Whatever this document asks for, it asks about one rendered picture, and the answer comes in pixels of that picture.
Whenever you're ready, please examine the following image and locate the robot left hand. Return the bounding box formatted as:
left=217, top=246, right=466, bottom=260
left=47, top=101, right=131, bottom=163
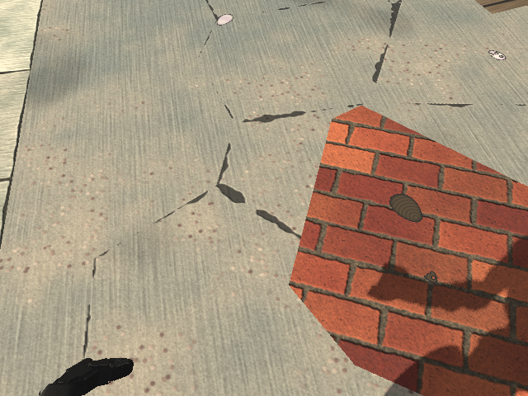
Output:
left=39, top=358, right=134, bottom=396

